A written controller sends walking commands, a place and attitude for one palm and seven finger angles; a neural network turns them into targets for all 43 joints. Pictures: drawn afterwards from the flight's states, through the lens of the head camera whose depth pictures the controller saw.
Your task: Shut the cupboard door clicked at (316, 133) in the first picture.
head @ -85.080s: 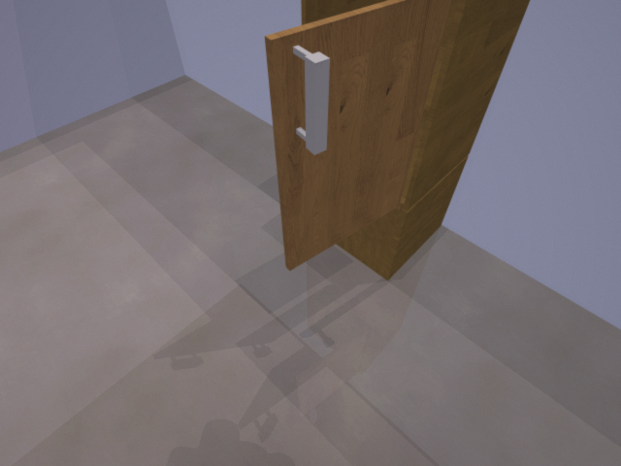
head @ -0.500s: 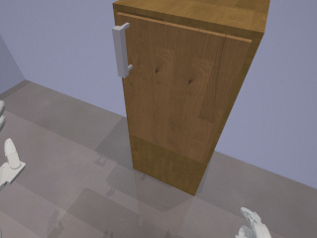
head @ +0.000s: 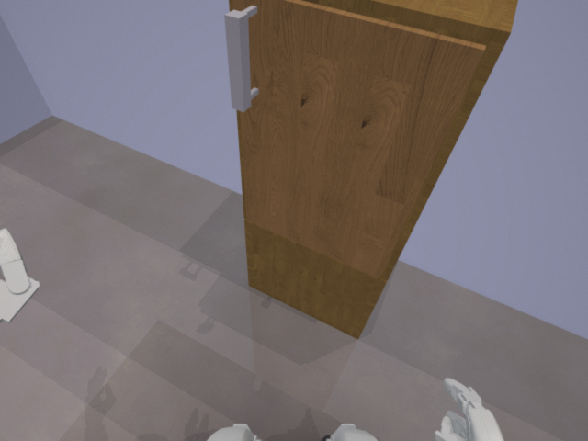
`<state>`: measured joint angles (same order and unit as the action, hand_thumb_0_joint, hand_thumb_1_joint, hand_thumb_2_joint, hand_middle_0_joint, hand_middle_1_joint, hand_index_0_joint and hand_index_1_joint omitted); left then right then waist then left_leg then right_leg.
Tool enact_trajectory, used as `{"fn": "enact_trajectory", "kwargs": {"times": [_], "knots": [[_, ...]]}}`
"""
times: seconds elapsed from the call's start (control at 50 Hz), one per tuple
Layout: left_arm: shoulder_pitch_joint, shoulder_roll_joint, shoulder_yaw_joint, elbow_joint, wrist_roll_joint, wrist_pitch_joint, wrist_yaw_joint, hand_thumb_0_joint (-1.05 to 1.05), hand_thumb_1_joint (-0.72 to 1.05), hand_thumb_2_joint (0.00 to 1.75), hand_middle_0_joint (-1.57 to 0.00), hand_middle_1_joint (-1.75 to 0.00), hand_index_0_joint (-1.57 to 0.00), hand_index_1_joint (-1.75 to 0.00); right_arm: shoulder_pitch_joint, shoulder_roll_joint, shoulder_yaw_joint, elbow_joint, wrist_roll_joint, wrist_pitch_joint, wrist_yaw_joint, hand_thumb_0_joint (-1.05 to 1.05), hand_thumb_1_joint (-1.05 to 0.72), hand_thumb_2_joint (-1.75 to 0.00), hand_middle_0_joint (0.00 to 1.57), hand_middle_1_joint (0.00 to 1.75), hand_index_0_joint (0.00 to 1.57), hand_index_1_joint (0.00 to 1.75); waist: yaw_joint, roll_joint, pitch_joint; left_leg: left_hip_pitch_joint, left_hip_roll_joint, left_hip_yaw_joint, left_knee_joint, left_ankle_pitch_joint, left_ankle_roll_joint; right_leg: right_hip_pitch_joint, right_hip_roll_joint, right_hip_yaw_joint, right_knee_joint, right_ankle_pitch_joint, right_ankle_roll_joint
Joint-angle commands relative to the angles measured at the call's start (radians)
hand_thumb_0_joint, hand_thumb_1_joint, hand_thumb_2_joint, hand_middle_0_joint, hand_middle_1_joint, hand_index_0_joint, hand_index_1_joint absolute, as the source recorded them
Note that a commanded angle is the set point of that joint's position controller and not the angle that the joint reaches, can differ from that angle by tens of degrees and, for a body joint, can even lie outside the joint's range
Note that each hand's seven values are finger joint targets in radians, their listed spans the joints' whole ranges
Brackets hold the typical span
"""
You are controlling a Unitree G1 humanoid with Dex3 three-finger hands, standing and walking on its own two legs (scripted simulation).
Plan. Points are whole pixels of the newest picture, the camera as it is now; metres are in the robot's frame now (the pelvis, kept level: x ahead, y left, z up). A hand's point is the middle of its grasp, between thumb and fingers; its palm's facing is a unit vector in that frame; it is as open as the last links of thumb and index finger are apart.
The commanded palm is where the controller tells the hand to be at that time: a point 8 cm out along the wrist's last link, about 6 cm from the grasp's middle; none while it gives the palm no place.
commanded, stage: step back with the hand held close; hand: left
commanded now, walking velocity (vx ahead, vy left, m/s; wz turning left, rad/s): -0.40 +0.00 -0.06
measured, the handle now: (246, 60) +0.69 +0.13 +0.18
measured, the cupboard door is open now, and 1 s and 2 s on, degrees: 0 0 0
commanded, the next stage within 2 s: stop stepping back and stand still in 0.60 s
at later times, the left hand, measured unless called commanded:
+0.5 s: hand (32, 346) +0.15 +0.21 +0.21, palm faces +0.24 -0.84 -0.48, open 7.4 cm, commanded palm +0.10 +0.28 +0.21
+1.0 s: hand out of the picture +0.01 +0.32 +0.22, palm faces +0.54 -0.79 -0.28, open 7.4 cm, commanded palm -0.05 +0.34 +0.21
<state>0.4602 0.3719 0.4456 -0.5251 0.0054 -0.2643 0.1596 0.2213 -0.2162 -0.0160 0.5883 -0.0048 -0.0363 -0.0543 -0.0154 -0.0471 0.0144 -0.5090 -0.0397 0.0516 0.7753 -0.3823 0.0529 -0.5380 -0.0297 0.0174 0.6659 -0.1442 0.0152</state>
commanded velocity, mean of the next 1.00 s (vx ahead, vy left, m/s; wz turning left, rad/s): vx -0.17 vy -0.03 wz -0.01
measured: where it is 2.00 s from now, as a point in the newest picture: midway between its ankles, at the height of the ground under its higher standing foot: outside the picture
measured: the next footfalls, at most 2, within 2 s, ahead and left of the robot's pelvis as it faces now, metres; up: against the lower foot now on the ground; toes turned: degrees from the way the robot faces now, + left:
right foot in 0.24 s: -0.09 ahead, -0.14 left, +0.00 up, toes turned -1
left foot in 0.92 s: -0.16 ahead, +0.14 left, +0.00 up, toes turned -4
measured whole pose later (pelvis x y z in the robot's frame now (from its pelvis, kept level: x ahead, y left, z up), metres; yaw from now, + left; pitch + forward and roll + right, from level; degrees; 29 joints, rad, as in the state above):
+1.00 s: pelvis -0.21 +0.04 +0.02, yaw -3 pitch -1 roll -1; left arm 0.36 0.41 0.46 -0.42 -0.03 -0.21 0.20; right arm 0.28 -0.15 0.02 0.69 -0.01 -0.12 -0.10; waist 0.01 -0.07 -0.07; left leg -0.29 -0.02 0.00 0.62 -0.33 0.03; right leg -0.39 -0.01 0.01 0.79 -0.42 0.01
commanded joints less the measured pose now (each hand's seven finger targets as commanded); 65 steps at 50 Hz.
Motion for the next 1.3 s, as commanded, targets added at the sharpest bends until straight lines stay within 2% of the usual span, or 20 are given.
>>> {"fn": "enact_trajectory", "kwargs": {"times": [0.0,0.04,0.1,0.18,0.26,0.34,0.42,0.5,0.58,0.64,0.7,0.74,0.86,0.9,0.96,1.02,1.14,1.2,1.24,1.28], "knots": [[0.002,0.256,0.197,-0.256,-0.013,-0.081,0.038,0.0,0.9,0.9,-0.2,-0.3,-0.2,-0.3,-0.06,-0.143,-0.057,-0.168,0.005,-0.056,-0.026,0.0,-0.9,-0.9,0.2,0.3,0.2,0.3,-0.009,0.177,-0.156,-0.152,0.182,-0.269,-0.357,-0.297,0.062,0.261,-0.03,0.152,0.004,-0.211,-0.041],[0.008,0.231,0.208,-0.249,-0.016,-0.084,0.033,0.0,0.9,0.9,-0.2,-0.3,-0.2,-0.3,-0.078,-0.14,-0.059,-0.169,0.003,-0.073,-0.035,0.0,-0.9,-0.9,0.2,0.3,0.2,0.3,0.003,0.32,-0.161,-0.35,0.343,-0.381,-0.514,-0.289,0.117,0.451,0.077,0.029,0.325,-0.089,0.005],[0.047,0.232,0.22,-0.192,-0.033,-0.088,0.016,0.0,0.9,0.9,-0.2,-0.3,-0.2,-0.3,-0.068,-0.141,-0.082,-0.142,0.009,-0.102,-0.032,0.0,-0.9,-0.9,0.2,0.3,0.2,0.3,0.004,0.224,-0.178,-0.224,0.392,-0.324,-0.496,-0.146,0.104,0.391,0.103,0.039,0.338,-0.272,0.013],[0.034,0.154,0.104,-0.15,-0.053,-0.079,-0.01,0.0,0.9,0.9,-0.2,-0.3,-0.2,-0.3,-0.051,-0.119,-0.05,-0.084,-0.001,-0.127,-0.016,0.0,-0.9,-0.9,0.2,0.3,0.2,0.3,0.005,0.201,-0.088,0.111,0.331,-0.281,-0.413,0.212,0.061,0.193,0.078,-0.015,-0.065,-0.281,0.01],[-0.125,0.176,0.043,-0.201,-0.035,-0.093,-0.018,0.0,0.9,0.9,-0.2,-0.3,-0.2,-0.3,-0.068,-0.111,-0.05,-0.042,0.004,-0.142,-0.014,0.0,-0.9,-0.9,0.2,0.3,0.2,0.3,0.017,0.123,-0.264,0.458,0.241,-0.121,-0.186,0.74,0.001,0.211,0.002,0.05,-0.298,0.324,0.038],[-0.045,0.28,0.128,-0.306,-0.061,-0.074,-0.012,0.0,0.9,0.9,-0.2,-0.3,-0.2,-0.3,-0.128,-0.079,-0.047,-0.136,0.032,-0.11,-0.035,0.0,-0.9,-0.9,0.2,0.3,0.2,0.3,0.016,-0.077,-0.387,0.348,0.101,-0.007,-0.122,0.406,-0.048,0.351,-0.128,0.124,-0.186,0.791,0.053],[0.16,0.34,0.233,-0.271,-0.075,-0.076,-0.02,0.0,0.9,0.9,-0.2,-0.3,-0.2,-0.3,-0.143,-0.064,-0.018,-0.163,0.016,-0.062,-0.046,0.0,-0.9,-0.9,0.2,0.3,0.2,0.3,0.016,0.061,-0.271,0.205,0.1,-0.057,-0.166,0.382,-0.067,0.337,-0.146,0.148,-0.176,0.628,-0.025],[0.146,0.298,0.197,-0.16,-0.085,-0.065,-0.037,0.0,0.9,0.9,-0.2,-0.3,-0.2,-0.3,-0.129,-0.11,-0.036,-0.168,0.006,-0.052,-0.047,0.0,-0.9,-0.9,0.2,0.3,0.2,0.3,0.001,0.198,-0.129,0.279,0.204,-0.154,-0.36,0.525,-0.032,0.163,0.037,0.017,-0.175,0.069,0.012],[0.089,0.235,0.163,-0.062,-0.087,-0.044,-0.038,0.0,0.9,0.9,-0.2,-0.3,-0.2,-0.3,-0.116,-0.159,-0.056,-0.154,-0.001,-0.075,-0.047,0.0,-0.9,-0.9,0.2,0.3,0.2,0.3,0.01,0.345,-0.012,-0.236,0.343,-0.31,-0.726,-0.326,0.042,0.489,0.138,-0.036,0.064,-0.323,-0.015],[0.102,0.22,0.113,-0.134,-0.095,-0.036,-0.039,0.0,0.9,0.9,-0.2,-0.3,-0.2,-0.3,-0.112,-0.143,-0.061,-0.158,0.015,-0.086,-0.028,0.0,-0.9,-0.9,0.2,0.3,0.2,0.3,0.028,0.272,-0.124,-0.093,0.256,-0.197,-0.62,-0.239,-0.012,0.453,0.123,-0.075,-0.074,-0.358,-0.029],[0.107,0.319,0.149,-0.334,-0.084,-0.044,-0.016,0.0,0.9,0.9,-0.2,-0.3,-0.2,-0.3,-0.063,-0.099,-0.066,-0.144,0.02,-0.104,-0.019,0.0,-0.9,-0.9,0.2,0.3,0.2,0.3,0.01,-0.062,-0.243,0.347,0.031,0.006,-0.069,0.011,-0.102,0.028,-0.129,0.187,-0.474,-0.509,-0.099],[0.049,0.31,0.131,-0.377,-0.056,-0.024,0.006,0.0,0.9,0.9,-0.2,-0.3,-0.2,-0.3,-0.047,-0.107,-0.063,-0.123,0.014,-0.101,-0.019,0.0,-0.9,-0.9,0.2,0.3,0.2,0.3,0.02,-0.185,-0.182,0.166,-0.005,-0.098,0.396,-0.009,-0.098,-0.055,-0.335,0.374,-0.501,-0.475,-0.243],[-0.193,0.215,0.064,-0.164,-0.03,0.004,0.047,0.0,0.9,0.9,-0.2,-0.3,-0.2,-0.3,-0.048,-0.116,-0.02,-0.051,-0.009,-0.128,-0.07,0.0,-0.9,-0.9,0.2,0.3,0.2,0.3,-0.02,0.26,-0.021,0.281,0.088,-0.103,-0.355,0.016,-0.049,0.058,-0.076,0.083,-0.18,-0.366,-0.076],[-0.246,0.209,0.038,-0.131,-0.02,-0.008,0.047,0.0,0.9,0.9,-0.2,-0.3,-0.2,-0.3,-0.014,-0.144,-0.029,-0.078,0.008,-0.156,-0.067,0.0,-0.9,-0.9,0.2,0.3,0.2,0.3,-0.005,0.423,0.005,0.254,0.282,-0.382,-0.511,0.053,0.015,0.052,0.026,-0.015,0.089,-0.303,-0.01],[-0.165,0.215,0.043,-0.07,-0.037,0.015,0.025,0.0,0.9,0.9,-0.2,-0.3,-0.2,-0.3,-0.042,-0.103,-0.02,-0.062,-0.01,-0.147,-0.054,0.0,-0.9,-0.9,0.2,0.3,0.2,0.3,-0.016,0.31,-0.025,0.298,0.348,-0.52,-0.569,0.106,0.031,-0.022,0.034,0.005,0.292,-0.31,-0.006],[-0.036,0.161,0.005,-0.103,-0.028,0.028,0.005,0.0,0.9,0.9,-0.2,-0.3,-0.2,-0.3,-0.077,-0.101,-0.015,-0.076,-0.003,-0.13,-0.019,0.0,-0.9,-0.9,0.2,0.3,0.2,0.3,-0.005,0.139,-0.017,0.211,0.333,-0.406,-0.575,-0.076,0.083,0.067,0.026,0.0,0.225,-0.212,-0.007],[0.092,0.249,0.099,-0.167,-0.022,0.039,0.016,0.0,0.9,0.9,-0.2,-0.3,-0.2,-0.3,-0.098,-0.099,-0.005,-0.106,-0.013,-0.08,-0.026,0.0,-0.9,-0.9,0.2,0.3,0.2,0.3,0.002,0.302,-0.04,0.001,0.245,-0.216,-0.621,-0.337,0.038,0.411,0.101,-0.162,-0.064,-0.24,-0.025],[0.031,0.306,0.148,-0.175,-0.012,0.039,0.028,0.0,0.9,0.9,-0.2,-0.3,-0.2,-0.3,-0.09,-0.096,-0.013,-0.1,-0.017,-0.065,-0.032,0.0,-0.9,-0.9,0.2,0.3,0.2,0.3,0.002,0.184,-0.072,-0.1,0.164,-0.135,-0.35,-0.26,0.007,0.579,0.002,-0.019,-0.263,-0.327,-0.086],[-0.026,0.336,0.165,-0.174,-0.023,0.031,0.027,0.0,0.9,0.9,-0.2,-0.3,-0.2,-0.3,-0.086,-0.091,-0.024,-0.105,-0.013,-0.065,-0.03,0.0,-0.9,-0.9,0.2,0.3,0.2,0.3,0.017,-0.111,-0.046,-0.237,0.034,-0.041,0.163,-0.101,-0.037,0.523,-0.343,0.532,-0.49,-0.374,-0.26],[-0.087,0.315,0.165,-0.167,-0.03,-0.012,0.038,0.0,0.9,0.9,-0.2,-0.3,-0.2,-0.3,-0.056,-0.097,-0.029,-0.072,-0.009,-0.096,-0.026,0.0,-0.9,-0.9,0.2,0.3,0.2,0.3,-0.002,-0.031,-0.149,-0.222,0.06,-0.095,0.32,-0.063,-0.06,0.593,-0.366,0.44,-0.38,0.07,-0.277]]}}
